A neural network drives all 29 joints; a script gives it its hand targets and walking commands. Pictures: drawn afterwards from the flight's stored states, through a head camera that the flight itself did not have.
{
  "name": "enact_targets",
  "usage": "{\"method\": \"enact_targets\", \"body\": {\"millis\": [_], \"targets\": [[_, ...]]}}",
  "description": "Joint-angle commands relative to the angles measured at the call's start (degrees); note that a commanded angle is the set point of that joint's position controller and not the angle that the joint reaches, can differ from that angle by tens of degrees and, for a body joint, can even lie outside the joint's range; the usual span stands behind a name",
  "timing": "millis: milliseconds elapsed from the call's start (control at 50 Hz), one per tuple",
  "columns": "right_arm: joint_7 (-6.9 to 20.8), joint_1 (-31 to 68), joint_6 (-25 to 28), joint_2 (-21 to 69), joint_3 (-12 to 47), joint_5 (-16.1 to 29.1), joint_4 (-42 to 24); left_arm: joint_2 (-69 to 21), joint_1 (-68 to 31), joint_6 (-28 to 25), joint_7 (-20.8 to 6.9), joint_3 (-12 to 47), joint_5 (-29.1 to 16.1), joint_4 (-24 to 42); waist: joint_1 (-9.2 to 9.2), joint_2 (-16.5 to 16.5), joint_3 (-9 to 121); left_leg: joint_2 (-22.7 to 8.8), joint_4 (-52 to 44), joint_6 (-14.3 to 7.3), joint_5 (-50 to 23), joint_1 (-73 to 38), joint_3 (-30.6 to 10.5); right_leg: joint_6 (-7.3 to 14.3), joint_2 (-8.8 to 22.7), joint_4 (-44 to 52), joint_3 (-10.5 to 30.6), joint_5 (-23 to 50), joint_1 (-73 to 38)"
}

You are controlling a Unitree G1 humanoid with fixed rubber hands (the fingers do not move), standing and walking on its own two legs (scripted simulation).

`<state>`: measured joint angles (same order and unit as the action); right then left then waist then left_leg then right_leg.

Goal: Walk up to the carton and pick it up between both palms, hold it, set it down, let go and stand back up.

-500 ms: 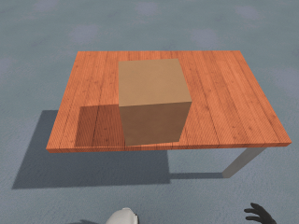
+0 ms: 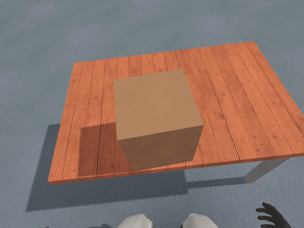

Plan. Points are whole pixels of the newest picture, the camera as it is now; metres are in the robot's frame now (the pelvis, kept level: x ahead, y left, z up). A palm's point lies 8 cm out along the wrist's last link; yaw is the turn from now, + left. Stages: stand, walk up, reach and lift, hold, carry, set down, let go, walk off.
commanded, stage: walk up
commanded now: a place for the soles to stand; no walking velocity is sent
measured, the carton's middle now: (156, 123) +0.41 +0.01 -0.05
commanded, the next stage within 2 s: none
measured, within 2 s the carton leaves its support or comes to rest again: neither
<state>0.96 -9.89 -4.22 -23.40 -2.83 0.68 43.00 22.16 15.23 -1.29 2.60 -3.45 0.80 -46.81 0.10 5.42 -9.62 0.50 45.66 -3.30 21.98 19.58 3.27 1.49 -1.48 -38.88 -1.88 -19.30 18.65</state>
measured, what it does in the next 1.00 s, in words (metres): steps on the spot: left foot, then right foot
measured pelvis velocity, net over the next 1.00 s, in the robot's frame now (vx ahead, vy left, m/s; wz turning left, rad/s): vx -0.09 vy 0.00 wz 0.01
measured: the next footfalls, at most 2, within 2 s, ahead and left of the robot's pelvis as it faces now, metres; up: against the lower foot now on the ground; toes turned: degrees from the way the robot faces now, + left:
left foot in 0.28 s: -0.01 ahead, +0.15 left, +0.00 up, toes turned +3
right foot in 0.60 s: -0.03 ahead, -0.13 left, +0.00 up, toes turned -2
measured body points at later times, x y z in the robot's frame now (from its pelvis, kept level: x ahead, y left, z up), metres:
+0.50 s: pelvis -0.05 +0.03 +0.01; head -0.01 +0.06 +0.45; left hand +0.05 +0.35 -0.12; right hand +0.03 -0.31 -0.08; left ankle -0.05 +0.16 -0.71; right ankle -0.05 -0.14 -0.67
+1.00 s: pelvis -0.09 +0.00 +0.01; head -0.08 +0.01 +0.46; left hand +0.00 +0.31 -0.10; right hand +0.00 -0.32 -0.10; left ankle -0.05 +0.15 -0.71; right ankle -0.07 -0.13 -0.71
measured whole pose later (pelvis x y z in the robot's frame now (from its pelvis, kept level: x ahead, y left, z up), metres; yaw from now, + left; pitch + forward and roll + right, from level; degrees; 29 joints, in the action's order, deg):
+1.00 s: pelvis -0.09 +0.00 +0.01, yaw +1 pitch -4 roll +0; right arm 0.2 -10.6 1.5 -22.9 -1.6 -0.8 55.6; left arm 21.2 10.2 0.3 -1.2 -1.8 1.1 -54.4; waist 0.3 -0.2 -4.2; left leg -1.0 33.3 0.6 14.7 14.9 -3.1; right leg -0.8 0.4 -33.8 2.5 -17.5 12.9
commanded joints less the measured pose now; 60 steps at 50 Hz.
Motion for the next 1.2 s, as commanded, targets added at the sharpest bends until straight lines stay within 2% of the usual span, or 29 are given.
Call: {"method": "enact_targets", "body": {"millis": [0,40,140,180,220,240,260,280,300,340,380,440,500,520,540,580,600,620,660,720,740,780,800,840,900,960,1000,1060,1180], "targets": [[-1.6,-1.1,0.2,-10.6,-4.0,0.0,-2.0,15.8,-0.9,-1.5,0.5,-3.7,-0.6,5.7,0.27,-14.6,12.5,3.4,24.2,2.0,14.5,6.5,-17.1,16.9,24.7,13.4,26.6,40.5,-8.1],[-1.4,-4.2,0.6,-10.1,-3.8,-0.2,0.2,11.7,-4.9,-1.3,0.6,-2.4,-0.6,7.8,1.69,-14.5,9.5,4.3,25.2,3.3,11.1,7.7,-14.1,14.0,17.6,10.9,13.7,42.9,-8.3],[-1.8,-1.4,2.7,-8.1,-2.7,-0.7,0.8,13.0,-1.0,0.6,0.0,-3.1,0.8,7.1,-2.49,-17.0,13.3,1.9,8.5,4.8,8.4,5.0,-4.4,12.9,14.4,6.5,7.1,40.9,-13.8],[-2.1,-3.1,4.0,-7.8,-2.4,-0.7,1.4,14.6,-1.3,1.4,-0.4,-4.0,1.0,8.0,-2.30,-15.4,14.9,0.6,-1.1,4.3,3.1,0.3,-1.0,12.6,13.3,3.1,6.7,35.3,-10.4],[-2.6,-6.5,5.8,-7.6,-2.2,-0.5,4.0,14.0,-4.1,2.5,-1.0,-3.4,0.6,8.8,0.71,-12.3,14.5,0.9,-20.2,3.4,-11.0,-6.8,1.9,8.4,10.7,-1.6,4.1,29.1,-8.2],[-3.1,-8.8,6.2,-10.3,-3.3,-1.4,5.3,13.0,-6.3,2.5,-1.3,-3.2,0.0,9.4,2.56,-9.3,14.5,-1.1,-20.4,3.7,-15.0,-9.7,-3.1,5.7,9.2,-7.1,4.1,22.1,-3.4],[-3.5,-7.5,6.7,-15.8,-4.3,-2.6,4.9,9.9,-6.3,2.8,-1.4,-2.6,0.3,10.2,1.10,2.8,15.0,-8.9,-19.6,-0.6,-24.5,-14.9,-16.6,3.0,5.3,-14.4,3.6,9.2,7.5],[-3.6,-4.9,6.8,-17.4,-4.7,-3.1,3.0,8.1,-4.7,3.0,-1.5,-2.4,-1.0,10.6,0.74,5.4,12.9,-19.4,-18.9,-7.7,-34.3,-14.6,-29.2,0.4,-0.5,-18.7,6.4,-14.0,14.4],[-4.1,-3.7,7.2,-22.2,-5.5,-2.1,1.5,10.5,-7.9,3.4,-1.1,-3.0,-0.1,10.7,2.90,12.9,12.8,-26.9,-20.0,-14.3,-37.4,-7.6,-34.5,-0.1,3.6,-25.2,13.7,-15.8,10.4],[-4.0,1.7,6.9,-16.8,-4.7,-1.8,1.0,13.5,-6.0,3.4,-1.7,-4.6,-0.7,7.0,-0.57,0.2,7.7,-20.4,-19.5,-12.1,-34.6,1.6,-23.7,0.2,2.4,-28.8,13.0,-11.1,5.3],[-3.9,3.2,6.4,-13.1,-3.0,-1.8,0.3,10.5,-2.2,3.3,-2.2,-4.1,-0.7,4.6,-1.61,2.8,6.3,-14.3,-15.9,-9.8,-39.6,-2.0,-13.9,-0.7,-0.2,-25.4,9.7,-6.2,7.9],[-3.3,-2.7,7.0,-13.2,-2.9,-2.6,0.3,9.9,-4.4,2.6,-2.6,-3.6,-1.0,4.2,1.40,7.5,8.4,-12.9,-18.3,-8.2,-26.7,-8.6,-16.4,-0.8,0.4,-11.1,7.5,-8.6,5.9],[-2.3,-0.2,5.7,-14.8,-3.9,-2.6,-1.5,10.5,-3.2,1.3,-2.9,-3.5,-0.1,2.3,0.79,7.5,10.8,-11.6,-16.3,-7.6,-16.6,-8.2,-11.9,-0.3,1.0,3.1,1.9,-4.6,-1.7],[-2.3,-0.1,5.3,-14.6,-3.5,-2.3,-0.5,9.5,-1.9,0.6,-2.9,-3.3,-0.3,1.4,0.01,3.2,10.9,-10.6,-13.2,-6.9,-13.1,-5.1,-11.1,0.2,-1.2,10.7,-1.2,0.6,-6.7],[-2.4,-1.4,5.3,-13.9,-3.0,-2.8,-0.6,9.7,0.6,0.0,-2.7,-3.3,0.4,1.2,-1.17,1.6,13.5,-10.6,-9.2,-5.2,-15.1,-4.7,-10.8,1.4,0.0,16.1,1.2,5.0,-11.7],[-2.3,-1.4,5.4,-7.7,-1.2,-1.1,-1.5,17.0,-1.9,-0.8,-2.3,-4.3,1.4,0.6,-0.03,-15.1,11.8,-1.9,0.3,1.6,-2.4,9.1,-5.5,6.2,15.4,19.0,25.1,8.6,-18.6],[-2.8,-0.6,5.3,-10.0,-1.8,-0.6,0.6,17.7,-4.8,-0.8,-2.3,-4.1,1.2,1.6,-0.21,-12.2,10.5,-2.0,3.5,1.9,11.6,5.8,-6.9,13.7,20.4,16.6,28.7,12.5,-11.1],[-2.8,-0.9,5.4,-10.6,-2.2,-0.6,2.3,17.0,-4.5,-1.0,-2.5,-3.9,0.8,1.8,0.15,-13.6,9.7,-3.2,4.3,1.8,12.3,1.0,-7.1,15.1,21.6,17.3,30.3,7.7,-4.3],[-2.1,-4.4,6.2,-10.2,-1.9,0.0,4.8,14.1,-9.9,-0.3,-2.4,-2.6,0.0,2.2,3.13,-14.9,6.3,-3.1,-8.9,0.9,3.7,-6.2,-4.0,9.3,12.6,13.7,12.9,11.3,0.6],[-2.4,-4.2,8.2,-14.5,-3.3,-0.9,6.4,11.3,-7.6,0.6,-2.7,-2.0,-1.2,1.5,1.33,-8.4,10.4,-11.2,-20.6,-1.8,-17.8,-11.8,-19.4,1.1,2.7,0.3,5.9,14.7,1.4],[-2.6,-1.8,8.5,-16.1,-3.3,-1.0,6.6,10.6,-5.2,0.7,-2.6,-1.7,-1.1,0.5,-0.10,-3.8,11.5,-14.6,-21.9,-4.7,-17.3,-12.8,-23.1,1.4,2.5,-1.4,7.0,7.3,1.3],[-2.2,4.0,7.5,-14.9,-2.3,-1.6,5.5,11.4,-2.4,0.8,-2.8,-1.7,-0.7,-2.4,-2.60,-5.1,9.0,-14.7,-20.9,-6.5,-4.9,-0.5,-19.6,1.9,3.7,5.6,5.6,-3.6,-7.0],[-1.9,5.0,6.7,-13.2,-2.1,-1.1,6.3,13.4,-3.0,0.3,-2.7,-2.6,-0.1,-2.6,-2.83,-4.8,3.7,-8.2,-17.9,-1.6,1.9,6.4,-13.7,3.4,5.9,13.2,10.7,-4.8,-8.1],[-1.8,3.5,6.1,-10.3,-1.2,-0.9,7.5,15.3,-6.2,-0.3,-3.1,-2.3,0.2,-2.7,-0.01,-10.4,2.5,-1.4,-13.3,1.8,2.7,0.0,-7.1,7.6,12.5,23.0,21.6,-17.8,2.0],[-1.2,-0.7,6.5,-9.6,-1.6,-1.5,9.7,14.3,-10.3,0.1,-3.1,-1.8,0.4,-2.5,1.68,-8.9,3.1,-1.2,-14.3,1.5,-0.9,-9.9,-5.5,4.8,10.2,23.6,15.2,-17.7,8.4],[-1.5,2.4,7.4,-11.3,-1.2,-1.5,10.4,11.6,-9.5,0.2,-3.5,-1.6,-0.4,-4.7,-0.28,-5.9,5.4,-6.7,-24.0,-0.6,-0.3,-3.7,-16.4,1.5,4.6,14.9,8.6,-1.4,-3.3],[-1.5,3.4,7.1,-10.8,-1.2,-1.1,10.9,12.0,-8.6,0.3,-3.4,-1.5,0.0,-5.1,-1.27,-10.5,6.8,-5.8,-24.4,-0.2,1.3,-1.5,-15.1,2.5,5.9,17.1,9.9,-4.3,-7.8],[-1.5,4.4,7.1,-10.7,-1.1,-1.0,11.9,11.9,-9.3,0.3,-3.2,-1.2,-0.2,-6.9,-0.20,-4.8,4.9,-4.1,-23.3,1.2,1.2,-3.9,-12.0,2.6,7.3,21.6,12.5,-8.0,-4.4],[-2.0,4.6,7.9,-10.3,0.3,-0.5,14.2,10.9,-10.4,0.1,-3.1,-0.6,-0.9,-7.9,-0.42,-5.4,13.5,-6.3,-22.4,0.8,-24.1,-10.1,-12.2,1.4,7.2,16.6,7.5,18.4,-13.3]]}}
